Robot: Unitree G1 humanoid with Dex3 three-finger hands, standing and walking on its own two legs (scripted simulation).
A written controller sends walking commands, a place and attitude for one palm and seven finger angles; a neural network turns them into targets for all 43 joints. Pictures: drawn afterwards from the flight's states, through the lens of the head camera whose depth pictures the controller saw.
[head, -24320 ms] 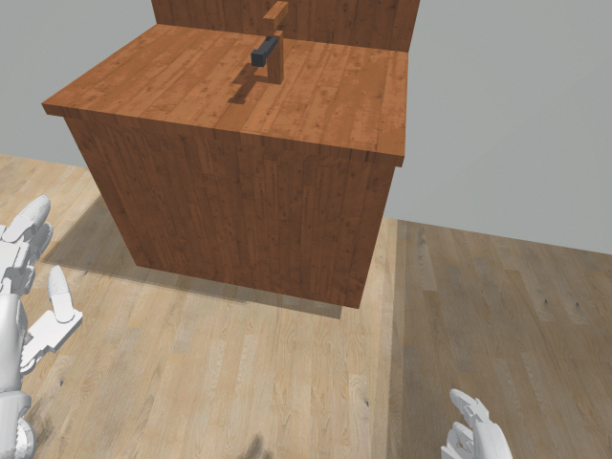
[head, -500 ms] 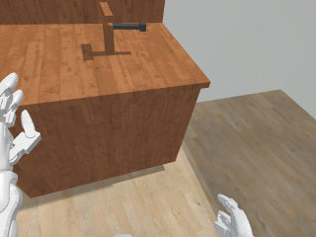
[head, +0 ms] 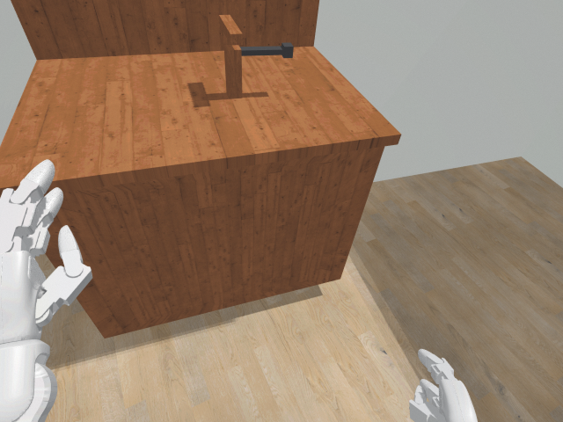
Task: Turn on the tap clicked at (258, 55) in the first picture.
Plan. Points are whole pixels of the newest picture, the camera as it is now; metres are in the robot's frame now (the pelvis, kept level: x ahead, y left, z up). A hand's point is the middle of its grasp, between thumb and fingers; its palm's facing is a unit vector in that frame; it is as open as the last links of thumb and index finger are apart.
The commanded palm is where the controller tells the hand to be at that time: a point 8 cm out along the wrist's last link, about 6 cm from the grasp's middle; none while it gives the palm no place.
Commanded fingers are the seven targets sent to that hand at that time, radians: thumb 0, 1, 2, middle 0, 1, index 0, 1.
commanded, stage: stop stepping back and stand still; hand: left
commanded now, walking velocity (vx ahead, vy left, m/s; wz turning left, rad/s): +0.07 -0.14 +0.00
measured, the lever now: (287, 50) +0.93 +0.04 +0.15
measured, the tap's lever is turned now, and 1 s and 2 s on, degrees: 86 86 86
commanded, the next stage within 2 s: stand and check the lever's angle in 0.76 s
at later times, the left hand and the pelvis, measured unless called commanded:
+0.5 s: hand (64, 251) +0.23 +0.24 +0.19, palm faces +0.42 -0.83 -0.37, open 7.5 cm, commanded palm +0.18 +0.28 +0.20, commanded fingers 0.00 0.90 0.90 -0.20 -0.30 -0.20 -0.30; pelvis +0.02 +0.00 +0.01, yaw +0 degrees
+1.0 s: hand (62, 248) +0.24 +0.25 +0.19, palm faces +0.42 -0.81 -0.40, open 7.5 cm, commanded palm +0.19 +0.28 +0.20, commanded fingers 0.00 0.90 0.90 -0.20 -0.30 -0.20 -0.30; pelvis +0.03 +0.00 +0.02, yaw +0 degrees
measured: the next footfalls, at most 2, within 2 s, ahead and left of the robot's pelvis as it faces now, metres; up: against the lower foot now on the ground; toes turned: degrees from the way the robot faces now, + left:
none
